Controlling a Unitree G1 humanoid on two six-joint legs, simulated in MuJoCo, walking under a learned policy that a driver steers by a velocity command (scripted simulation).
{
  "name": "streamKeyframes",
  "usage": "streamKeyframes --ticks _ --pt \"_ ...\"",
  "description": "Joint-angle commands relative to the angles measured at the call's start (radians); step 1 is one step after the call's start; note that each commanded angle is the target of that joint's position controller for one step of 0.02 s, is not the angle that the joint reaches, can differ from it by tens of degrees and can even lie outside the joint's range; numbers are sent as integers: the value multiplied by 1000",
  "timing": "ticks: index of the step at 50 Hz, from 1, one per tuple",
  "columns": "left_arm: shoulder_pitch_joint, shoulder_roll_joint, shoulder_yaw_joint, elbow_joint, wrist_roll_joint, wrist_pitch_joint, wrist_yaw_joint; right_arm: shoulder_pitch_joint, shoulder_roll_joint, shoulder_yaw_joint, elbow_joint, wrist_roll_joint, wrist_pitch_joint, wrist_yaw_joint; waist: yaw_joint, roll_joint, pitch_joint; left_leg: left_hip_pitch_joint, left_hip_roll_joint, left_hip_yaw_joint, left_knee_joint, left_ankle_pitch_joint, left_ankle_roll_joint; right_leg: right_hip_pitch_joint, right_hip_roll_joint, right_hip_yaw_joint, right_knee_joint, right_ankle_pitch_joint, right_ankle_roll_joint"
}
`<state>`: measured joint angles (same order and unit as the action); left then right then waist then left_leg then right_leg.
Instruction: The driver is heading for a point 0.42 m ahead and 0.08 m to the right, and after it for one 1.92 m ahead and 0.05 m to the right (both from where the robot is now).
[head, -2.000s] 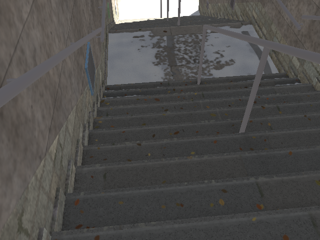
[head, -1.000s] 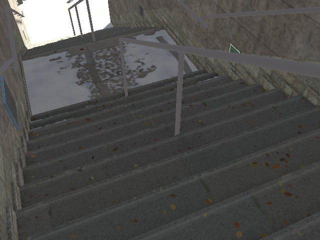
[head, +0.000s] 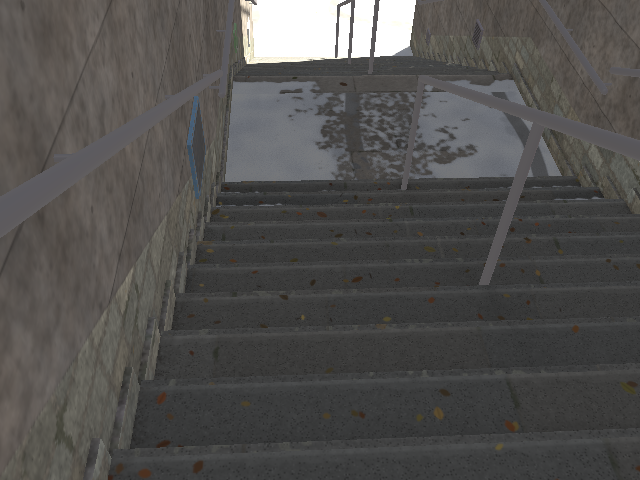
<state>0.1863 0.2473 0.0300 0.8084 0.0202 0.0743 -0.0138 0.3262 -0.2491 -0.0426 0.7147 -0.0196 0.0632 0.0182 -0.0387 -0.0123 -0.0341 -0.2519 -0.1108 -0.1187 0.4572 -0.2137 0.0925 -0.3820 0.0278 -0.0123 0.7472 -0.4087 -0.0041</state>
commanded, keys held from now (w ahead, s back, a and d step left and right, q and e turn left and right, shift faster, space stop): w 0.38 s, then w+e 0.34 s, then w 0.28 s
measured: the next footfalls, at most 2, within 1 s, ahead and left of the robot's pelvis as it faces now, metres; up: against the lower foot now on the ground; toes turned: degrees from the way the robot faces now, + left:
right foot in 0.08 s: +0.03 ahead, -0.09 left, +0.00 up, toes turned +0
left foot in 0.60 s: +0.37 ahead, +0.10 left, -0.16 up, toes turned -2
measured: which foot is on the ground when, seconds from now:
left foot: down 0.00-0.06, up 0.08-0.58, down 0.60-1.00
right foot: up 0.00-0.06, down 0.08-0.62, up 0.64-1.00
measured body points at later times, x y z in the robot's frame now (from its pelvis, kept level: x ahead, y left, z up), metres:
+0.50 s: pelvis +0.17 -0.01 -0.05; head +0.18 -0.03 +0.40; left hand +0.06 +0.24 -0.17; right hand +0.34 -0.24 -0.17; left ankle +0.33 +0.13 -0.76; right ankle -0.01 -0.09 -0.74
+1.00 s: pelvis +0.43 -0.01 -0.21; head +0.44 -0.01 +0.24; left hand +0.61 +0.21 -0.33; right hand +0.29 -0.24 -0.35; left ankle +0.33 +0.10 -0.90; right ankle +0.60 -0.17 -0.89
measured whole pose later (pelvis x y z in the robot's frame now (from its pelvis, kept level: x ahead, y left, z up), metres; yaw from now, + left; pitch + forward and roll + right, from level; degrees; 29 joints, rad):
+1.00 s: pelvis +0.43 -0.01 -0.21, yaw -10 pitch -1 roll +2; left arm 0.11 0.23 0.05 0.96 0.05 -0.02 -0.04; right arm 0.55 -0.23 -0.04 1.03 -0.02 -0.09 -0.03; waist -0.06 -0.02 0.02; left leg -0.14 -0.01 0.15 0.82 -0.65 0.03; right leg -0.66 -0.04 0.06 0.73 0.47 -0.09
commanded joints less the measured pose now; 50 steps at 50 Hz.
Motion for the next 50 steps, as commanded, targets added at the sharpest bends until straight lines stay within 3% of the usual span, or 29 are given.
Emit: streamKeyframes --ticks 1,3,4,5,6,8,11,17,18,19,20,24,27,29,30,31,32,33,34,35,36,37,38,39,42,44,46,48,50 --pt "34 44 3 -52 0 -37 0 -4 -135 -30 -41 6 -10 1 42 127 63 -141 239 -310 -234 -435 137 183 24 -37 -169 -11 -51" --pt "215 47 3 8 10 -58 15 -46 -83 -20 -50 13 -17 -16 123 18 99 -330 161 -250 -61 -445 79 455 -41 31 -386 19 -85" --pt "327 111 9 29 21 -75 20 -46 -4 -5 -60 11 -27 -21 136 -153 70 -451 46 -88 282 -401 23 559 -274 352 -502 -266 -117" --pt "363 222 38 41 -6 -79 20 -124 -82 -21 -95 5 -46 -19 155 -128 175 -697 -70 -38 373 -350 1 519 -388 658 -591 -386 -196" --pt "343 227 45 53 -6 -84 23 -152 -123 -33 -93 0 -60 -17 130 -86 232 -725 -9 -111 431 -258 -6 448 -411 659 -609 -399 -229" --pt "219 144 23 20 -14 -105 16 -111 -122 -38 -41 -4 -64 2 53 -67 212 -637 21 -103 481 -87 -47 382 -298 475 -597 -229 -188" --pt "234 114 20 31 -3 -139 13 -29 -99 -44 44 -17 -52 21 15 -87 117 -477 34 -57 645 108 -57 270 -216 284 -572 56 -188" --pt "468 92 17 130 -5 -166 20 -225 -86 -51 51 -34 -56 28 86 -83 161 -685 79 -62 513 332 -67 408 -198 209 -393 309 -178" --pt "383 129 27 100 -6 -175 29 -248 -97 -47 42 -22 -69 24 63 -46 174 -511 73 17 298 455 -68 256 -127 112 -385 363 -153" --pt "376 97 15 108 -18 -181 38 -317 -56 -32 38 -39 -82 36 84 -59 165 -364 79 89 227 647 -63 144 -113 87 -342 357 -134" --pt "395 67 0 121 -25 -176 40 -339 -15 -21 32 -44 -88 47 102 -55 132 -266 92 131 208 742 -50 93 -109 108 -312 321 -134" --pt "417 78 -1 126 -5 -156 44 -402 -9 -6 19 -17 -99 38 172 -62 174 -272 108 140 60 638 -63 156 -100 187 -149 368 -181" --pt "421 75 1 143 36 -127 75 -371 -35 -9 31 0 -100 12 189 -48 192 -279 182 47 -172 604 -73 298 -91 247 34 413 -190" --pt "447 78 2 167 33 -113 63 -184 -52 -15 101 -8 -105 -22 146 22 111 -50 163 111 -240 574 -59 282 -64 244 300 470 -207" --pt "440 84 2 174 14 -117 56 6 -73 -30 174 -27 -105 -24 43 75 25 182 166 176 -262 611 -53 203 -45 219 508 461 -207" --pt "471 65 6 187 -1 -119 48 126 -125 -48 209 -45 -101 -21 3 135 -32 487 235 93 -131 641 -36 -72 20 171 790 30 -187" --pt "608 0 2 190 -57 -126 53 227 -151 -49 210 -56 -97 -18 29 270 -242 930 466 -65 346 1057 50 -432 64 136 1180 -572 -138" --pt "541 70 7 153 -66 -132 72 289 -152 -51 201 -24 -88 6 -58 181 -362 982 550 -141 360 975 114 -586 17 107 1335 -542 -140" --pt "397 71 -1 80 -54 -129 77 278 -229 -76 220 11 -95 0 -78 318 -340 892 671 -373 90 343 275 -778 14 38 1396 -407 -114" --pt "214 106 17 69 1 -110 75 151 -95 -45 190 5 -94 -21 -55 61 -109 623 557 -279 -98 69 231 -805 -21 -8 1265 -222 -106" --pt "156 93 23 41 23 -99 63 113 -101 -39 174 -5 -114 -27 -38 104 -1 380 589 -258 -94 70 254 -712 -60 64 1127 -115 -97" --pt "193 74 27 85 37 -76 59 112 -57 -26 199 -22 -122 -20 21 20 96 129 542 -203 -86 131 222 -573 -88 101 999 -97 -92" --pt "194 49 30 102 21 -77 46 50 -22 -10 185 -15 -144 -15 79 -33 167 -68 453 -104 -111 39 149 -477 -104 180 741 101 -76" --pt "216 -2 22 132 18 -76 36 -6 -18 -13 189 1 -160 -23 125 44 201 -200 405 -55 -113 53 107 -393 -96 176 579 216 -51" --pt "265 -40 23 200 38 -71 5 59 -100 -29 217 13 -171 -27 136 185 63 -209 368 40 -46 248 120 -192 -35 50 448 530 -60" --pt "84 -1 38 152 24 -84 -10 104 -30 -14 234 34 -176 -32 100 106 126 -114 332 26 15 2 99 -360 -67 140 276 758 -83" --pt "-52 8 39 138 32 -104 -13 161 -57 -14 252 14 -176 -43 40 91 135 -4 337 -3 90 -67 89 -429 -41 139 154 806 -103" --pt "-171 -7 21 102 38 -122 -28 135 -58 -5 243 11 -181 -53 14 31 163 -160 291 67 89 -176 63 -186 -48 18 -45 1012 -82" --pt "-248 -13 13 63 12 -113 -39 147 -77 -3 256 -14 -167 -48 -24 54 207 -129 310 51 141 -139 73 -135 -69 3 -140 926 -76"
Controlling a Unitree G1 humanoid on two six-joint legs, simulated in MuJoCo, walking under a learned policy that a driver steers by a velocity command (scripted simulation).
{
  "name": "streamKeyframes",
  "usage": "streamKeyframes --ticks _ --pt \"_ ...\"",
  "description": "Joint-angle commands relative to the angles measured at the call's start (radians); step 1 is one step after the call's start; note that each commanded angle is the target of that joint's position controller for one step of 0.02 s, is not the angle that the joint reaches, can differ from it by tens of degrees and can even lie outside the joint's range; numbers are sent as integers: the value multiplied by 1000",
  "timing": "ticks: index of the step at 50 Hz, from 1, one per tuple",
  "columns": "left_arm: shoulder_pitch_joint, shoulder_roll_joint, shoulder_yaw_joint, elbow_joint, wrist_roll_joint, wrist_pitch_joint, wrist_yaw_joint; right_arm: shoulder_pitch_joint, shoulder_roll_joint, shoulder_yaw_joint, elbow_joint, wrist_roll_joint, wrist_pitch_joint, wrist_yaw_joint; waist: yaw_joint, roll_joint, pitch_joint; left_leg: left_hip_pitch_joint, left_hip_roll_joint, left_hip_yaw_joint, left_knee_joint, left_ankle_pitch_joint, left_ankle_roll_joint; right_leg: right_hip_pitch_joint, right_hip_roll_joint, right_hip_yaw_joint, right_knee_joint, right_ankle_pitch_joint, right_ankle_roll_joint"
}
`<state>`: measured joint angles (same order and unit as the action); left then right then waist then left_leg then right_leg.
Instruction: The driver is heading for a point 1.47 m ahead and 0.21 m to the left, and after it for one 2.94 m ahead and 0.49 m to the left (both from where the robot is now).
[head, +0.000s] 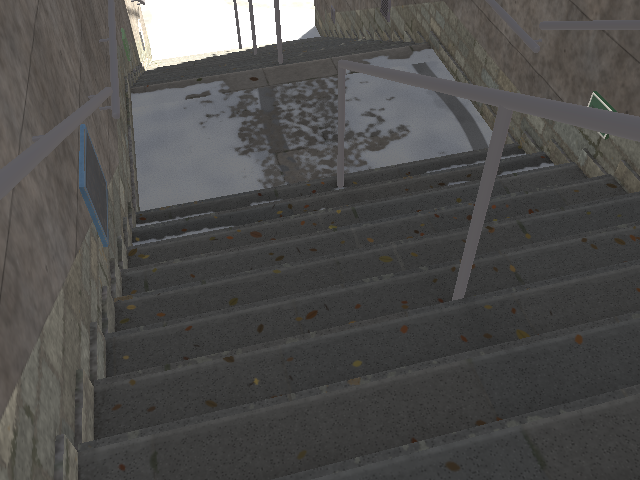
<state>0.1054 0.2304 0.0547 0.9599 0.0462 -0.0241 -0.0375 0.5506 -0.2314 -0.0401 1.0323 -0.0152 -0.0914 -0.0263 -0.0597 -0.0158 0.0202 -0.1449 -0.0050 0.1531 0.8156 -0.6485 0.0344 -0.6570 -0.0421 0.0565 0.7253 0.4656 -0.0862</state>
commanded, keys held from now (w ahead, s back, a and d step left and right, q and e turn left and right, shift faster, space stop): w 0.20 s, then w+q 0.64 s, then w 0.16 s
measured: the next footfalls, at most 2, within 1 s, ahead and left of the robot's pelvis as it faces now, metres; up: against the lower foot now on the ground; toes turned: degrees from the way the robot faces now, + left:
right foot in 0.14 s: +0.23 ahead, -0.11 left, -0.16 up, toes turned -4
left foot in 0.68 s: +0.52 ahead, +0.10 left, -0.31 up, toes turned +15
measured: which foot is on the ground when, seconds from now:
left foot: down 0.00-0.14, up 0.16-0.66, down 0.68-1.00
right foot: up 0.00-0.12, down 0.14-0.70, up 0.72-1.00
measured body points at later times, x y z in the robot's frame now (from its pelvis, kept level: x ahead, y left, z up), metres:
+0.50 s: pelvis +0.27 -0.04 -0.15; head +0.27 -0.04 +0.30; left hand +0.17 +0.20 -0.29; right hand +0.38 -0.29 -0.28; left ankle +0.45 +0.13 -0.81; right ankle +0.19 -0.11 -0.84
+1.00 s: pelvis +0.54 +0.04 -0.28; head +0.54 +0.05 +0.17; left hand +0.56 +0.31 -0.41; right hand +0.57 -0.22 -0.42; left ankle +0.48 +0.09 -1.00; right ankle +0.74 -0.08 -0.93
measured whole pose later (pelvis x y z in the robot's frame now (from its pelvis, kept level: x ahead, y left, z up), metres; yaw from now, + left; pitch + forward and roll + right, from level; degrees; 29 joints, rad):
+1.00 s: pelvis +0.54 +0.04 -0.28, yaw +21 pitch +0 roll +1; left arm 0.17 0.22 0.03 0.89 0.05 -0.02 0.00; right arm 0.46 -0.20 -0.05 1.05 0.01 -0.05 -0.03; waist -0.03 -0.05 0.00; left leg -0.24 -0.16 -0.05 0.64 -0.38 0.12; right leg -0.75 -0.11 0.07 0.99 0.15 0.02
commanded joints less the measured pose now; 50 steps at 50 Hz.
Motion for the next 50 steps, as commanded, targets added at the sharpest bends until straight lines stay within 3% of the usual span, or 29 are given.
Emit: streamKeyframes --ticks 1,4,6,7,8,9,10,11,12,13,14,18,20,22,30,32,34,35,36,37,38,39,40,41,43,44,46,48,50 --pt "-191 21 -10 -105 -14 -20 -14 -39 -95 -2 -37 -13 -9 -5 -29 58 169 -198 205 -229 -169 347 138 139 0 -80 -165 13 17" --pt "-124 50 -10 -92 -15 -49 4 50 -104 -3 37 -11 25 -13 -63 53 169 -103 204 -197 26 555 149 258 -10 -94 -309 -157 10" --pt "230 63 6 39 -7 -39 17 46 -111 -3 52 -20 50 -33 91 5 28 -80 142 -138 443 738 143 576 20 -144 -459 -148 -9" --pt "379 128 30 103 -4 -34 10 58 -111 -13 60 -8 58 -31 153 -106 -61 -270 61 -115 802 261 129 835 -52 -79 -409 -43 -36" --pt "480 193 32 105 -11 -34 6 176 -9 -2 48 25 51 -34 99 -246 -260 -612 -19 -153 1191 -350 80 1211 -244 69 86 438 -102" --pt "534 198 35 94 -50 -24 -5 158 -62 -7 12 50 34 -39 151 -156 -400 -758 8 -243 1247 -273 86 1275 -340 216 79 297 -148" --pt "499 205 33 67 -50 -16 9 -27 -77 -9 -68 45 28 -40 192 -188 -309 -968 13 -182 1162 -121 67 1176 -401 384 -197 -362 -233" --pt "364 141 24 35 -44 -7 21 -164 -86 -10 -76 -7 42 -26 154 -48 -101 -963 51 -172 1053 29 71 913 -319 341 -348 -734 -198" --pt "356 149 20 26 -27 -15 32 -170 -74 -17 -87 -22 52 -16 128 -128 -51 -902 56 -213 1005 73 61 740 -403 404 -362 -734 -245" --pt "305 77 0 38 -8 -33 27 -181 -80 -24 -69 -36 62 -6 71 10 73 -822 85 -314 743 277 46 523 -347 329 -329 -658 -190" --pt "279 64 -6 36 -9 -48 25 -154 -48 -24 -37 -35 74 2 32 3 126 -714 80 -315 654 336 32 344 -323 271 -328 -583 -162" --pt "289 116 11 43 -19 -76 38 -52 -18 -38 -6 -42 108 39 -34 -101 29 -493 47 -250 397 689 14 258 -227 76 -292 -209 -144" --pt "332 19 -10 67 -46 -88 46 -199 -39 -49 -55 -17 94 44 -12 -68 61 -577 70 -311 210 918 46 320 -177 29 -239 -458 -102" --pt "348 18 -14 61 -44 -91 52 -329 -28 -44 -103 -24 84 50 14 -32 81 -587 46 -286 57 1088 46 314 -175 0 -199 -706 -75" --pt "453 78 -6 73 15 -57 88 -603 -2 -8 -208 0 53 69 179 -60 211 -457 34 -121 -284 1022 43 428 -200 -52 40 -675 -58" --pt "478 95 -1 82 18 -36 97 -528 -26 -12 -190 -6 52 63 157 -28 186 -368 41 -94 -403 828 75 505 -219 -70 207 -446 -64" --pt "427 111 5 87 8 -33 98 -140 -63 -41 -60 -10 55 50 -21 7 -49 98 -21 -34 -481 936 110 439 -143 -161 678 -288 -62" --pt "411 95 3 75 -9 -42 87 -56 -152 -64 -37 -31 50 57 -65 139 -76 285 37 -93 -422 1105 173 208 -30 -237 1118 -785 -29" --pt "504 27 -7 24 -47 -50 82 -7 -236 -82 -31 -17 58 58 -4 279 -260 723 264 -354 26 1515 308 -235 27 -152 1416 -1378 15" --pt "442 71 -14 -37 -57 -66 77 79 -253 -91 -40 30 73 45 -91 248 -397 754 393 -634 -172 1159 443 -388 21 -63 1389 -1317 58" --pt "258 68 -19 -104 -40 -70 79 53 -241 -82 -53 10 91 19 -106 219 -275 643 423 -768 -402 668 470 -568 26 -56 1300 -1232 75" --pt "161 90 -16 -90 3 -59 82 -45 -161 -62 -70 6 102 9 -73 27 -111 412 353 -680 -459 480 373 -527 -20 -43 1209 -1143 60" --pt "232 67 -23 -90 7 -43 72 -67 -155 -50 -80 -3 91 7 -7 80 -97 249 374 -700 -427 450 387 -444 -44 -26 1107 -1091 60" --pt "240 73 -19 -74 17 -28 70 -129 -87 -24 -70 -5 75 11 61 -27 1 25 280 -599 -389 430 312 -352 -86 8 881 -876 73" --pt "193 54 -19 -87 19 2 60 -253 -107 -21 -101 8 37 9 138 -32 61 -360 140 -455 -466 630 261 -30 -68 -15 486 -634 126" --pt "224 30 -22 -71 43 11 55 -218 -163 -39 -81 12 27 5 136 19 8 -387 136 -438 -461 854 275 102 -41 -63 439 -566 130" --pt "317 41 -17 -24 10 15 53 -171 -162 -43 -61 19 26 10 145 97 -70 -279 132 -406 -413 942 268 134 -54 -51 447 -427 112" --pt "114 112 12 -98 -10 1 47 -75 -86 -28 -18 43 22 -10 68 61 17 -74 134 -522 -361 549 279 -176 -100 47 270 -244 101" --pt "4 96 7 -138 3 -14 28 -79 -58 -28 -33 26 27 -12 30 9 54 -111 99 -523 -313 304 265 -164 -78 41 76 -78 110"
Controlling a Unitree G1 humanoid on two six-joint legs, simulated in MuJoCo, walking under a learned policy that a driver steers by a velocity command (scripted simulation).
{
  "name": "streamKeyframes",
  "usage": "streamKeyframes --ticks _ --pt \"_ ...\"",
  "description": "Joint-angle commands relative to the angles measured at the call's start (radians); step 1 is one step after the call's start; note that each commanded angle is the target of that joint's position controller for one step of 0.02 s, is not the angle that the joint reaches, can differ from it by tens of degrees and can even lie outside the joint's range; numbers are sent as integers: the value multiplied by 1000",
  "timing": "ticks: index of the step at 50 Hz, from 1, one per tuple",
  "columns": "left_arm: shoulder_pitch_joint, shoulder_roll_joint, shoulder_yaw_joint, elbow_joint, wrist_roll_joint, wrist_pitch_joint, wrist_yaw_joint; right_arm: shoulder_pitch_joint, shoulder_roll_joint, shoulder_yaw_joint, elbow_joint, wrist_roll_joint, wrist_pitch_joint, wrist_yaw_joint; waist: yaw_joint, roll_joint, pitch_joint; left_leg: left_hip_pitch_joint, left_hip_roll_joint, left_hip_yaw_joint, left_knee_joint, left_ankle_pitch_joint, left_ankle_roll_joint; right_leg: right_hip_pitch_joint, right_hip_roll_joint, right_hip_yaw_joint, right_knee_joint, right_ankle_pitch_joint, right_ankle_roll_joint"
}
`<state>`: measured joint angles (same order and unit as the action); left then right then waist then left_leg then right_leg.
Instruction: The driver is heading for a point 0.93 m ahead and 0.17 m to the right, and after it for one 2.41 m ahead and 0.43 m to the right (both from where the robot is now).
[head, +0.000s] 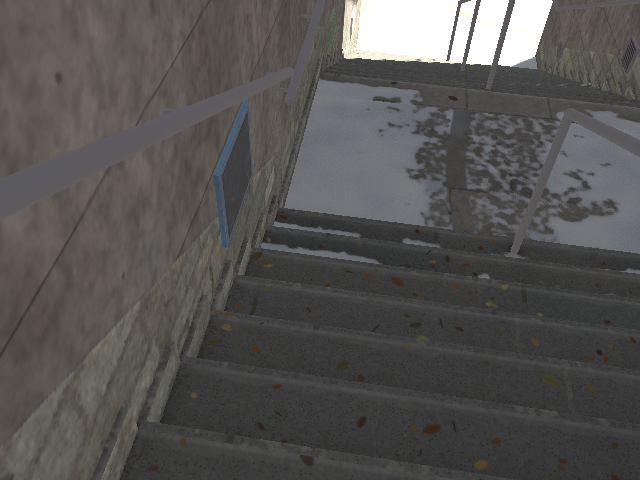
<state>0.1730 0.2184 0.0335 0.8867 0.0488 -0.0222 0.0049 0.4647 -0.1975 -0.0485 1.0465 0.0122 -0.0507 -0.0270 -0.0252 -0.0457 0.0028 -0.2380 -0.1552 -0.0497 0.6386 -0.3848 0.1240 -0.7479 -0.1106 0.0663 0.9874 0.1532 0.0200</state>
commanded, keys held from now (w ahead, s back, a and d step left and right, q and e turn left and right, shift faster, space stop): w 0.06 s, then w+e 0.50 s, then w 0.44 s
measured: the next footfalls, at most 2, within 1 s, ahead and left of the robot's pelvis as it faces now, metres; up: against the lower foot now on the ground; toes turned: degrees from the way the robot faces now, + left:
right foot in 0.26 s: +0.30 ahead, -0.16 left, -0.16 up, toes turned -2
left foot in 0.82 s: +0.61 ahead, -0.08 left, -0.31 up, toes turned -18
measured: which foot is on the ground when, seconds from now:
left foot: down 0.00-0.28, up 0.30-0.80, down 0.82-1.00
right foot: up 0.00-0.24, down 0.26-0.84, up 0.86-1.00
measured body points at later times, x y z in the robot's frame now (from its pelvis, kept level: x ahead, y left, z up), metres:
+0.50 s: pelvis +0.28 -0.10 -0.15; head +0.30 -0.13 +0.30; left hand +0.27 +0.14 -0.28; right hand +0.32 -0.36 -0.30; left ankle +0.39 +0.04 -0.78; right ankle +0.26 -0.16 -0.88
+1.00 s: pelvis +0.57 -0.12 -0.31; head +0.57 -0.11 +0.14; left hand +0.66 +0.11 -0.46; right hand +0.49 -0.36 -0.45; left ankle +0.58 -0.06 -1.03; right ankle +0.52 -0.24 -0.90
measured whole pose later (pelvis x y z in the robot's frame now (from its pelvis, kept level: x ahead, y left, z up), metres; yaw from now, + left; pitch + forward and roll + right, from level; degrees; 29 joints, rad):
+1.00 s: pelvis +0.57 -0.12 -0.31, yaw -17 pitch +0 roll +0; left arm 0.30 0.22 0.04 0.98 0.04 0.00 0.02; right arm 0.41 -0.19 -0.04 0.97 -0.01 -0.07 -0.01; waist 0.03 -0.02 0.00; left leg -0.27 -0.10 0.03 0.59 -0.32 0.10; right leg -0.69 0.02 0.04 1.47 -0.38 -0.07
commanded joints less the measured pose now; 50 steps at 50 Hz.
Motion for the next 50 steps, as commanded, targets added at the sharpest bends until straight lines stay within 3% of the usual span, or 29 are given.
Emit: streamKeyframes --ticks 1,7,10,11,12,13,14,15,16,17,18,19,20,22,24,26,28,30,34,36,38,41,42,43,45,46,47,48,50 --pt "-85 95 29 -73 11 -18 -27 -6 -95 -18 -58 -6 -15 -10 -13 46 76 -82 238 -328 -122 -21 158 8 10 24 -208 315 2" --pt "-210 38 11 -148 -5 -19 -51 29 -125 -10 -86 -39 -5 -11 -104 131 137 -114 212 -275 43 45 110 167 82 -24 -413 201 -20" --pt "-179 44 12 -148 -45 -29 -39 72 -123 -3 -63 -72 -9 -43 -123 117 188 24 230 -266 172 148 117 190 43 29 -661 164 -67" --pt "-98 58 22 -114 -55 -25 -30 87 -121 1 -50 -76 -3 -45 -102 95 171 17 258 -239 246 229 117 296 31 4 -691 132 -91" --pt "-15 70 32 -77 -39 -27 -16 93 -140 -3 -48 -66 1 -43 -73 51 151 -11 259 -204 367 356 113 419 64 -41 -684 19 -109" --pt "234 73 45 8 -28 -26 -7 71 -143 6 -51 -61 1 -28 46 3 26 -62 215 -97 631 513 89 677 141 -146 -621 84 -128" --pt "431 120 66 75 -41 -16 -10 65 -158 -9 -40 -65 -5 -7 145 -66 -89 -267 117 -6 1006 212 37 962 74 -23 -564 57 -150" --pt "490 192 63 93 -26 -22 -37 172 -69 3 -72 -29 -10 -5 53 -210 -208 -606 68 58 1433 -491 -30 1265 -163 186 -225 648 -246" --pt "531 242 83 94 -67 -15 -47 120 -130 7 -135 -19 -8 -18 109 -200 -332 -803 82 71 1539 -424 -53 1356 -282 436 -325 417 -378" --pt "450 249 91 74 -77 -15 -26 -22 -151 6 -167 -35 -5 -14 129 -200 -228 -960 104 69 1433 -297 -78 1230 -308 593 -546 -59 -459" --pt "315 152 60 36 -54 -7 -13 -162 -200 -9 -177 -57 4 -18 98 21 -31 -906 193 18 1221 -112 -75 970 -219 462 -614 -274 -371" --pt "272 154 52 23 -22 -11 -13 -145 -174 -15 -167 -61 15 -6 51 -26 16 -760 208 -1 1078 -68 -80 725 -229 507 -599 -167 -387" --pt "249 98 29 37 -19 -33 -9 -122 -170 -21 -141 -69 27 -1 -16 67 85 -658 251 -57 808 81 -89 560 -140 404 -547 -35 -324" --pt "265 103 30 45 -56 -53 6 -183 -118 -13 -146 -78 45 15 -17 20 83 -490 225 -1 540 195 -128 396 -9 289 -593 43 -272" --pt "310 129 34 55 -60 -39 23 -195 -53 6 -155 -93 49 28 -7 -80 -5 -407 196 43 470 270 -144 429 -7 288 -567 259 -306" --pt "370 87 27 71 -52 -36 24 -230 -112 -19 -162 -58 45 33 6 -37 -21 -539 223 -30 421 500 -130 559 14 333 -506 65 -297" --pt "342 64 21 49 -62 -42 34 -381 -146 -25 -217 -71 19 40 26 54 33 -468 202 -26 145 681 -128 466 85 317 -467 -175 -265" --pt "301 86 23 23 -53 -46 33 -406 -64 -2 -215 -70 12 48 53 12 13 -237 138 42 71 882 -112 312 137 295 -446 -303 -220" --pt "352 83 16 30 -27 -31 31 -472 -69 10 -255 -64 8 37 114 -59 84 -327 133 9 -6 710 -116 443 128 377 -293 -242 -241" --pt "399 73 8 57 3 -21 44 -497 -68 14 -288 -43 -13 40 150 -42 125 -329 130 -5 -160 668 -119 496 147 367 -199 -200 -246" --pt "401 51 -1 84 2 -13 60 -433 -54 17 -276 -15 -28 24 163 -41 128 -193 153 2 -320 724 -100 505 170 331 -80 -160 -226" --pt "403 102 2 108 -21 -1 54 -99 -89 -2 -157 -43 -30 16 45 87 32 206 209 24 -435 775 -43 383 201 217 356 -229 -205" --pt "415 110 18 96 -50 -12 38 108 -164 -23 -110 -43 -22 24 -29 251 -125 600 360 -106 -153 1086 49 89 278 106 762 -832 -166" --pt "501 102 17 92 -82 -17 51 201 -161 -23 -105 -27 -14 37 -25 278 -292 889 513 -230 114 1129 108 -162 266 48 1019 -1093 -160" --pt "308 146 9 33 -23 -19 43 99 -221 -60 -149 5 -10 27 -76 274 -214 702 609 -522 -191 169 315 -440 175 -4 1010 -819 -137" --pt "173 173 28 27 6 -8 34 29 -138 -34 -161 -8 0 20 -45 62 -43 435 550 -501 -300 18 277 -408 134 2 885 -707 -123" --pt "136 160 35 24 18 4 22 20 -117 -21 -151 -35 -9 25 -19 59 60 206 524 -502 -267 128 262 -318 104 29 740 -688 -109" --pt "145 128 36 47 2 7 13 -9 -70 1 -133 -43 -28 23 49 -32 131 26 430 -380 -236 271 181 -224 75 112 473 -505 -98" --pt "93 64 25 42 4 23 -13 -20 -94 -2 -113 -14 -48 11 68 93 144 -194 309 -223 -307 383 117 35 67 -1 120 -288 -44"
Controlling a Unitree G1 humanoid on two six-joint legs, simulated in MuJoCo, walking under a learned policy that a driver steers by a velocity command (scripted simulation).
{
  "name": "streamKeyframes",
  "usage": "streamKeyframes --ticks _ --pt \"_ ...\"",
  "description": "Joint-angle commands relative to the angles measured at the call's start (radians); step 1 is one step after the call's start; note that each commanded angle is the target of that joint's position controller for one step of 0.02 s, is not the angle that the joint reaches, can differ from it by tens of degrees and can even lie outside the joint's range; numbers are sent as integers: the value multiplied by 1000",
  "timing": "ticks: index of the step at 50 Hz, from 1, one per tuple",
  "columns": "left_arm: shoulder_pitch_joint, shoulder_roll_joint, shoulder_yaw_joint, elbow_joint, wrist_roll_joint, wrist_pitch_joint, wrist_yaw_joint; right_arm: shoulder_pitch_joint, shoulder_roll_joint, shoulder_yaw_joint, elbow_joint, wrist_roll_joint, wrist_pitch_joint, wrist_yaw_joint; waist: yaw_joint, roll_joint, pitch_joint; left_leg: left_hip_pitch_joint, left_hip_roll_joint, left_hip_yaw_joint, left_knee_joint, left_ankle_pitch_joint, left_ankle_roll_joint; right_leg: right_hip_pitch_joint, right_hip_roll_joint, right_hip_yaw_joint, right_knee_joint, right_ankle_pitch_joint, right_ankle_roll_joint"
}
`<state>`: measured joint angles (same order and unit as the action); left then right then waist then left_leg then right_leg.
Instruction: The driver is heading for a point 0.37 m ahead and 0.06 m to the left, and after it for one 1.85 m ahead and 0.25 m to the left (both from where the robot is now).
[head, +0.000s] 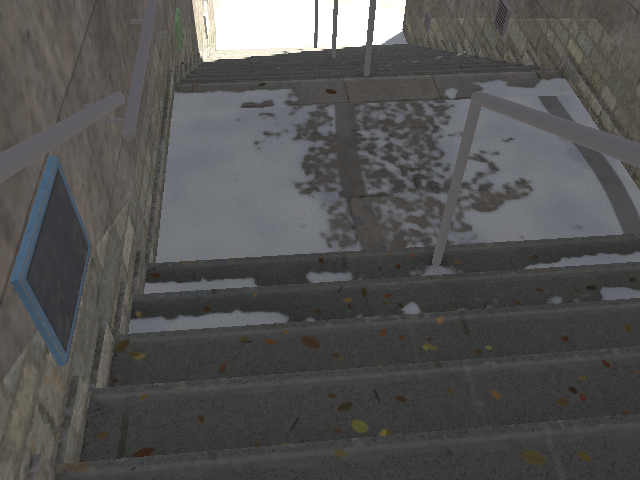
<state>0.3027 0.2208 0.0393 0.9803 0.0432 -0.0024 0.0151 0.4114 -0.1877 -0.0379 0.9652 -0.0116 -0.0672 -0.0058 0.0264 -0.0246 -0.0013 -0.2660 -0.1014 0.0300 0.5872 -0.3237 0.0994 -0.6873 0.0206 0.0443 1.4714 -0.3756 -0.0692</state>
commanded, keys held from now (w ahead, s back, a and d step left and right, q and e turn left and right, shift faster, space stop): w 0.20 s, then w+q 0.56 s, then w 0.24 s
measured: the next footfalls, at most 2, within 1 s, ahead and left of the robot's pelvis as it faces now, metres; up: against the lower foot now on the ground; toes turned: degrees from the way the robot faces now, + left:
right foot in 0.36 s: +0.34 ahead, -0.10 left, -0.16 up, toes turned +1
left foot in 0.92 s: +0.58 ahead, +0.16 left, -0.31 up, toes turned +22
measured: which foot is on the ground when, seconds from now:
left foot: down 0.00-0.38, up 0.40-0.90, down 0.92-1.00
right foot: up 0.00-0.34, down 0.36-0.92, up 0.94-1.00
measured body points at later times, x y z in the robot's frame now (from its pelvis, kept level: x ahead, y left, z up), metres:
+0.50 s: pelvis +0.27 -0.03 -0.15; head +0.28 -0.04 +0.29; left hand +0.37 +0.20 -0.29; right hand +0.22 -0.27 -0.31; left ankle +0.16 +0.08 -0.67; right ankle +0.30 -0.10 -0.88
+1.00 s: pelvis +0.51 +0.07 -0.31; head +0.53 +0.09 +0.14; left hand +0.33 +0.25 -0.46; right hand +0.74 -0.10 -0.43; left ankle +0.55 +0.14 -1.04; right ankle +0.38 -0.11 -0.79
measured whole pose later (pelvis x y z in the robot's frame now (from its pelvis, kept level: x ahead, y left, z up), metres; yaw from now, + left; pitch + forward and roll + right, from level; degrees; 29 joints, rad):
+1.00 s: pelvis +0.51 +0.07 -0.31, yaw +19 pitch -1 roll -2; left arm 0.49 0.21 0.02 1.05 0.01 -0.04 0.04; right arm 0.08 -0.21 -0.05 0.94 -0.02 -0.03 0.02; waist 0.10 -0.01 0.06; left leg -0.34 -0.03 0.07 0.54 -0.21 0.11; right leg -0.36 -0.07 -0.06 1.78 -0.82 -0.06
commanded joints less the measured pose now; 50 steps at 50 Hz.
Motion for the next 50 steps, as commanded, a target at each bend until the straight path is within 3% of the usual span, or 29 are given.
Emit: streamKeyframes --ticks 1,2,4,7,13,15,16,18,19,20,21,22,23,24,25,27,29,31,32,34,36,41,43,45,46,47,48,49,50 --pt "-7 22 8 -37 28 10 -26 77 -132 -22 -11 15 -32 -8 16 142 83 -141 269 -309 -231 490 155 29 -62 -11 -345 295 42" --pt "60 26 11 -6 15 11 -28 90 -149 -29 -12 6 -34 -2 35 169 17 -96 268 -306 -182 546 149 55 -62 -19 -307 416 25" --pt "-92 70 26 -54 -9 -8 -38 106 -92 -20 -5 26 -34 -8 17 85 60 -8 220 -298 -118 333 114 -69 -103 32 -509 647 -4" --pt "-219 48 11 -76 4 -40 -46 90 -90 -12 -25 15 -40 -24 -35 50 69 -120 156 -250 -55 111 91 105 -63 -39 -751 921 0" --pt "-420 31 -4 -186 -10 -50 -44 228 -87 10 28 -26 -2 -33 -195 71 169 40 155 -318 153 275 109 67 -19 -60 -985 677 47" --pt "-348 19 -10 -182 -31 -57 -31 233 -75 14 48 -30 21 -52 -197 113 158 83 139 -326 258 402 104 191 -37 -42 -1129 627 41" --pt "-266 34 -3 -161 -34 -66 -28 247 -72 20 66 -40 35 -66 -171 56 145 62 127 -320 378 405 101 294 -47 -34 -1190 687 31" --pt "20 66 15 -59 -20 -66 -20 253 -104 15 80 -26 46 -58 -46 -24 39 -35 93 -259 731 342 104 638 -76 -74 -1273 764 2" --pt "142 129 34 -27 -21 -53 -21 293 -110 -3 77 -3 33 -37 -16 -134 -87 -317 -1 -175 1041 -222 63 992 -208 40 -1051 1018 -33" --pt "275 161 38 -25 -16 -38 -32 363 -97 -3 60 57 30 -52 24 -167 -317 -605 -19 -123 1449 -674 27 1371 -449 192 -695 1306 -158" --pt "282 165 44 -44 -41 -36 -49 295 -132 6 15 54 29 -62 68 -78 -401 -790 70 -106 1466 -580 26 1414 -518 290 -777 863 -231" --pt "209 167 55 -55 -34 -41 -31 145 -122 7 -17 21 36 -59 88 -111 -266 -890 97 -78 1419 -381 13 1202 -535 391 -986 298 -310" --pt "127 69 29 -64 -26 -36 -19 35 -162 -21 -27 -22 49 -46 40 40 -84 -800 129 -98 1247 -224 3 898 -447 304 -1101 169 -258" --pt "138 80 31 -52 -15 -48 -13 36 -147 -31 -21 -44 64 -34 7 -19 2 -688 150 -101 1156 -192 -5 683 -451 309 -1089 233 -261" --pt "88 31 11 -53 -5 -71 -14 28 -137 -42 0 -40 72 -26 -50 59 90 -610 175 -165 957 -7 -16 506 -366 196 -1060 416 -177" --pt "68 34 10 -48 -30 -95 -13 4 -43 -33 3 -28 90 -2 -93 14 136 -467 171 -137 710 164 -51 274 -289 54 -1092 456 -106" --pt "116 86 20 -22 -30 -96 -7 -17 -18 -30 -4 -47 97 14 -89 -84 87 -426 155 -95 654 235 -56 280 -307 46 -1063 567 -142" --pt "143 91 21 -29 -20 -91 -12 -16 -43 -39 1 -36 105 16 -95 -82 45 -475 152 -100 688 339 -32 345 -324 53 -1025 504 -138" --pt "150 25 7 -9 -34 -99 -9 -122 -57 -49 -42 -34 95 22 -84 -46 81 -581 172 -168 560 501 -16 416 -286 34 -1005 310 -97" --pt "177 58 14 -7 -24 -112 -6 -219 -64 -47 -57 -29 80 28 -42 -61 112 -633 156 -162 434 630 6 470 -281 31 -982 195 -65" --pt "135 53 5 -14 -19 -125 3 -279 -58 -35 -72 -28 57 47 -44 -6 112 -328 123 -61 209 930 0 261 -231 -99 -959 48 -25" --pt "256 87 3 33 10 -103 9 -484 -64 -18 -134 -5 55 58 104 -29 233 -329 137 -3 -93 814 -21 448 -273 -91 -799 103 -59" --pt "321 92 3 69 1 -72 20 -446 -75 -13 -121 -9 45 44 116 -36 230 -225 150 17 -185 674 -15 517 -274 -80 -682 297 -75" --pt "311 129 8 80 4 -46 36 -201 -102 -26 -34 -16 35 16 16 -19 108 -3 122 38 -272 579 18 579 -245 -104 -383 587 -93" --pt "295 132 9 85 -2 -35 44 -2 -136 -41 48 -30 29 10 -81 38 14 254 134 39 -339 673 33 480 -201 -144 -89 484 -81" --pt "363 68 9 101 -12 -36 34 117 -231 -71 106 -37 30 18 -82 257 -103 592 240 -17 -85 970 81 175 -58 -210 335 -357 -36" --pt "434 52 -2 59 -60 -50 28 183 -278 -73 76 -17 38 35 -84 267 -328 911 430 -233 245 1211 205 -144 -54 -75 605 -611 -22" --pt "290 94 3 0 -63 -60 24 229 -266 -76 70 15 57 30 -182 169 -403 947 498 -361 104 925 285 -332 -73 -50 625 -545 -6" --pt "134 86 -5 -75 -43 -68 20 184 -272 -74 54 -2 66 5 -181 188 -222 762 544 -476 -138 334 320 -502 -77 -51 477 -345 4"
